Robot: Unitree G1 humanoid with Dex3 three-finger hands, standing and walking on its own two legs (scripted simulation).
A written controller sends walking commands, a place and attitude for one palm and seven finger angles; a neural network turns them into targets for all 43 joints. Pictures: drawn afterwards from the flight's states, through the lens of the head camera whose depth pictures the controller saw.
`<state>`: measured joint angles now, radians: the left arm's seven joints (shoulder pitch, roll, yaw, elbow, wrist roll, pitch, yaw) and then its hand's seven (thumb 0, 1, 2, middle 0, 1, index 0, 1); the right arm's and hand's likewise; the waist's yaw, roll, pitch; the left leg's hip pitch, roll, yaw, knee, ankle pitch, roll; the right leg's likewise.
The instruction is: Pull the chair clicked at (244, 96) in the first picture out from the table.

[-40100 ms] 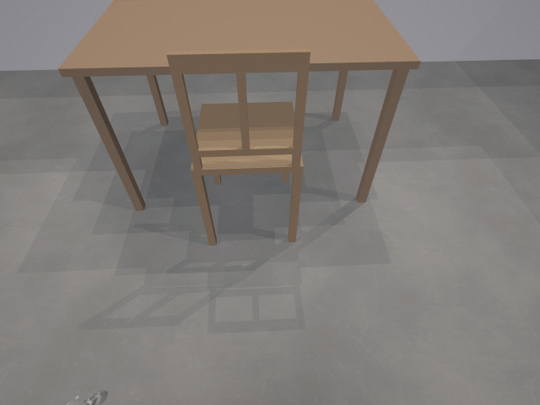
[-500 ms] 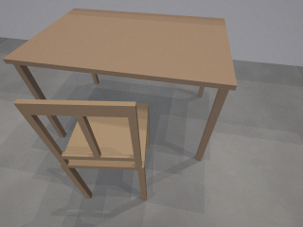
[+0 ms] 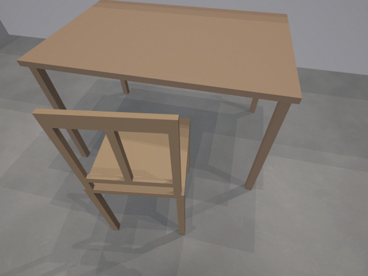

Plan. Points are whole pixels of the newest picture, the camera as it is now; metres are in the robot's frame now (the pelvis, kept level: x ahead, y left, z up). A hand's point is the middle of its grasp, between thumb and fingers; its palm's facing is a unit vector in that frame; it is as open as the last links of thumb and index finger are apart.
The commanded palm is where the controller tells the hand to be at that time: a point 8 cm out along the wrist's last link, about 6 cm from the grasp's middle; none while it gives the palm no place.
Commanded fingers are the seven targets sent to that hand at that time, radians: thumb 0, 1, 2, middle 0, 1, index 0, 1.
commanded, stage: come to a stop and stand still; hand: left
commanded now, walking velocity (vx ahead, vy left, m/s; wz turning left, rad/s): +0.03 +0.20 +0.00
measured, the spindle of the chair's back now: (121, 157) +0.45 +0.24 -0.09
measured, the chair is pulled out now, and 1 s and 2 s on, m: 0.16 0.16 0.16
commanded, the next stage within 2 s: look again from close up in 1.28 s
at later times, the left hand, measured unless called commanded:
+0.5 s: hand out of the picture +0.02 +0.28 -0.17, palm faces +0.01 -0.97 -0.24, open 7.4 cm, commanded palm none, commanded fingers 0.00 0.90 0.90 -0.20 -0.30 -0.20 -0.30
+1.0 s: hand out of the picture +0.05 +0.25 -0.18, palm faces +0.03 -0.98 -0.22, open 7.3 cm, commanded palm none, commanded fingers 0.00 0.90 0.90 -0.20 -0.30 -0.20 -0.30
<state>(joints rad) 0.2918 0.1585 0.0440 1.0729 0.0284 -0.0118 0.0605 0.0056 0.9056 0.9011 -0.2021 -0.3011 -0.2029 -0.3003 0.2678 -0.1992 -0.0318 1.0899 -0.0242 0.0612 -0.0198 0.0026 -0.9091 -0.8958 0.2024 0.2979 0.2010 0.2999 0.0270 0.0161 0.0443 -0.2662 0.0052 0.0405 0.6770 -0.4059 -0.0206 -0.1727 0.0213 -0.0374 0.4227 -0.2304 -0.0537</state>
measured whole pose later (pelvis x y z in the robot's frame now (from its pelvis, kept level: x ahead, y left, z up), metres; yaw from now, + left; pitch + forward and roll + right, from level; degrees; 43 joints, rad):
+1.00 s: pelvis +0.03 +0.07 -0.01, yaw +1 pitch +1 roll -1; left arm 0.28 0.17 -0.01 1.03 0.01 -0.02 0.05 0.01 0.92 0.90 -0.20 -0.30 -0.20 -0.30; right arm 0.19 -0.18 0.01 1.04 -0.02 -0.01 -0.02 0.01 -0.93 -0.90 0.20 0.30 0.20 0.30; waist 0.00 0.01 0.00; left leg -0.19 -0.01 0.11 0.53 -0.35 0.05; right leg -0.13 0.03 -0.01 0.49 -0.36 -0.02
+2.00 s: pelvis +0.02 +0.10 +0.00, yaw +1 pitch -1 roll +0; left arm 0.31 0.16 -0.01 1.11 0.01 0.00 0.05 0.01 0.91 0.90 -0.20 -0.30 -0.20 -0.30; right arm 0.28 -0.14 0.02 1.15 -0.01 -0.02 -0.03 0.00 -0.91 -0.90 0.20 0.30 0.20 0.30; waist 0.00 -0.03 0.02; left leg -0.12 -0.06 0.13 0.41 -0.29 0.09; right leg -0.08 -0.02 0.00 0.42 -0.32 0.02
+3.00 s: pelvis +0.00 +0.10 -0.01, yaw -1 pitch -1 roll +1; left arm 0.32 0.15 0.01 1.11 0.03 0.04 0.04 0.01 0.91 0.90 -0.20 -0.30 -0.20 -0.30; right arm 0.30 -0.11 0.00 1.15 -0.01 -0.02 -0.05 0.00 -0.91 -0.90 0.20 0.30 0.20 0.30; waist -0.01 -0.05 0.03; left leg -0.15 -0.08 0.16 0.41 -0.26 0.11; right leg -0.21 -0.05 0.00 0.61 -0.40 0.01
